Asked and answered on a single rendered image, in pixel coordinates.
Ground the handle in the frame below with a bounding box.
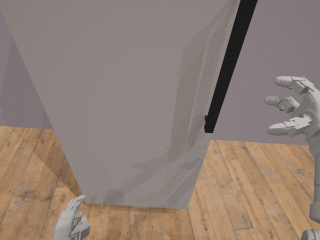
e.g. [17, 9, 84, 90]
[204, 0, 258, 133]

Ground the robot right forearm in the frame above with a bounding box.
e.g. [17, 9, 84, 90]
[305, 124, 320, 224]

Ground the robot right upper arm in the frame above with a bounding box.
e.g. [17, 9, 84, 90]
[300, 229, 320, 240]

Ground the robot right hand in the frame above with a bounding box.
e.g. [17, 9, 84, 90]
[264, 76, 320, 138]

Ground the robot left hand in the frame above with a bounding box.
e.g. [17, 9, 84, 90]
[52, 194, 91, 240]

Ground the fridge door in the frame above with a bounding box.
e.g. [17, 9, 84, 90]
[0, 0, 241, 210]

